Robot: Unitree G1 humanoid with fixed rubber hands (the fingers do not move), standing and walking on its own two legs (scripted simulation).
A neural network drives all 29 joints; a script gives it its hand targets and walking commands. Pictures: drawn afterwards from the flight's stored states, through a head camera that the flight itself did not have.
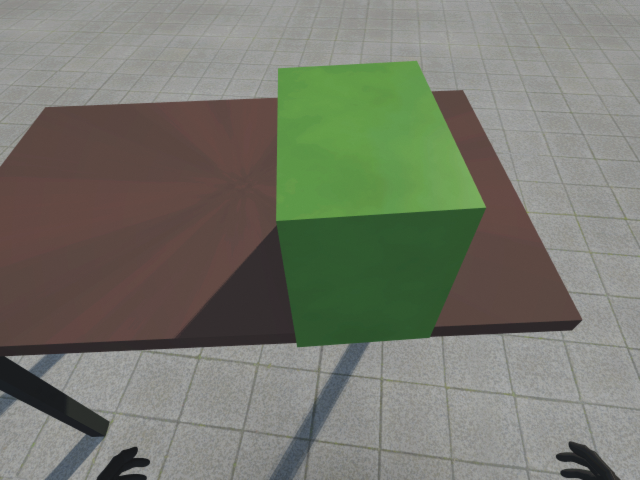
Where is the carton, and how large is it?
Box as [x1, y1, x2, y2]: [276, 61, 485, 346]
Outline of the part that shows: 416,61 278,68 276,222 297,346 429,337 484,211 485,206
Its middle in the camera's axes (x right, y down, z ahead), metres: +0.05 -0.04 +0.58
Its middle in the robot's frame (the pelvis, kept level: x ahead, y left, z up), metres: +0.48 -0.03 +0.06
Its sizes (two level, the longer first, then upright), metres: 0.301 0.204 0.287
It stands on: a table, 0.68 m high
